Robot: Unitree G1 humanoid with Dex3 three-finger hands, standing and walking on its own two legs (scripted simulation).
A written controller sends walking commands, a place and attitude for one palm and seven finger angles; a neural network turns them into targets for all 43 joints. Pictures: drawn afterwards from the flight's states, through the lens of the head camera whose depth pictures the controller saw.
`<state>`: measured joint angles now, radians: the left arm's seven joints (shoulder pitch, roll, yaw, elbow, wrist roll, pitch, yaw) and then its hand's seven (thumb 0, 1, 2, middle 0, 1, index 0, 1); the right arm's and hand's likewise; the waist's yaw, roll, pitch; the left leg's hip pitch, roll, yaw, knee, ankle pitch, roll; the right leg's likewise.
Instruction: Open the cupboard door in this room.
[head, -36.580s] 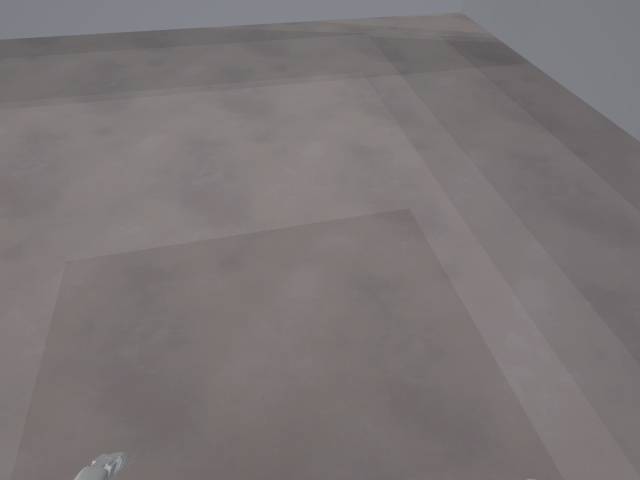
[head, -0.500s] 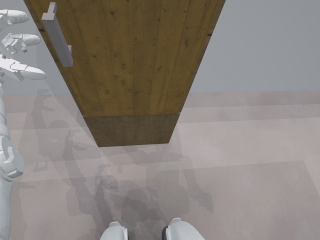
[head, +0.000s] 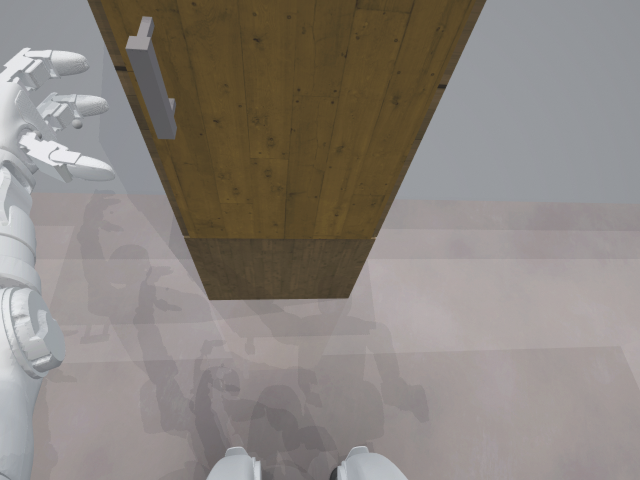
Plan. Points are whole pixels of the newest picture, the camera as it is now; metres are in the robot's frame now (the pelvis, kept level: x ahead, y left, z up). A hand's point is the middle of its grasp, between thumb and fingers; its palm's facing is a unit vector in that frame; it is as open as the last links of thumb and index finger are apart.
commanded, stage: move the hooked fingers beside the handle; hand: left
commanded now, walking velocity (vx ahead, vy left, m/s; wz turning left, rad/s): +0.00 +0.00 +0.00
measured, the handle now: (157, 81) +0.56 +0.17 +0.13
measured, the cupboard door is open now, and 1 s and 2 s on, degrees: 0 0 0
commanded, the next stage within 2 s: slide the fingers in behind the handle in 0.34 s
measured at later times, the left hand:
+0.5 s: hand (77, 117) +0.49 +0.24 +0.14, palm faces +0.00 -1.00 +0.01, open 14.0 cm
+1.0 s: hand (119, 119) +0.50 +0.20 +0.13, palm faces -0.01 -1.00 +0.02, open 14.0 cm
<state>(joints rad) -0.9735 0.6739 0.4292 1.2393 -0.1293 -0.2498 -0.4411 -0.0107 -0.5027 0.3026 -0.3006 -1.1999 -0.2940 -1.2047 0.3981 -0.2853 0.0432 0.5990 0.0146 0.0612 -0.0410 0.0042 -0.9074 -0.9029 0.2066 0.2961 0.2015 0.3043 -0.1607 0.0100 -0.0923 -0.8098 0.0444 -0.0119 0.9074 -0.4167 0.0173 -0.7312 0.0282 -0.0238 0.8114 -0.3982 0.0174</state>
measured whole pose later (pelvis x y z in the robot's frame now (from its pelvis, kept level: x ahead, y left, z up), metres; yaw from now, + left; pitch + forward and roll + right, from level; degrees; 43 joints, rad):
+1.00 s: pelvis -0.01 -0.01 +0.00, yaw +0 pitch +17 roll -3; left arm -0.98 0.59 0.41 1.21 -0.10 -0.27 -0.33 -0.01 -0.50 0.30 -0.30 -1.20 -0.30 -1.20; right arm 0.42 -0.28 0.04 0.61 0.01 0.03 -0.03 0.00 -0.91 -0.90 0.21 0.30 0.20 0.30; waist -0.17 0.02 -0.09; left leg -0.80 0.05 -0.01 0.90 -0.40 0.01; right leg -0.74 0.03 -0.02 0.83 -0.39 0.01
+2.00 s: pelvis -0.01 -0.02 +0.00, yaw +0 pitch +17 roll -2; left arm -0.97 0.50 0.38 1.19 -0.09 -0.30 -0.22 -0.01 -0.50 0.30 -0.30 -1.20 -0.29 -1.20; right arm 0.44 -0.27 0.02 0.63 0.00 0.03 -0.01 0.01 -0.91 -0.90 0.21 0.30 0.20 0.30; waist -0.17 0.03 -0.10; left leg -0.78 0.05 0.00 0.89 -0.40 0.00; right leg -0.73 0.03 -0.01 0.83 -0.40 0.00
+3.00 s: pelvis -0.01 -0.02 +0.00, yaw +0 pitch +16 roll -2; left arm -0.95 0.45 0.35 1.18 -0.09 -0.31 -0.19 0.01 0.71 0.84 -0.34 -1.33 -0.35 -1.34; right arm 0.42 -0.28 0.02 0.63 0.00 0.03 -0.02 0.01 -0.91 -0.90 0.20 0.30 0.20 0.30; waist -0.17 0.03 -0.10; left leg -0.77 0.04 0.00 0.88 -0.39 0.00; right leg -0.71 0.03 -0.01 0.83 -0.39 0.00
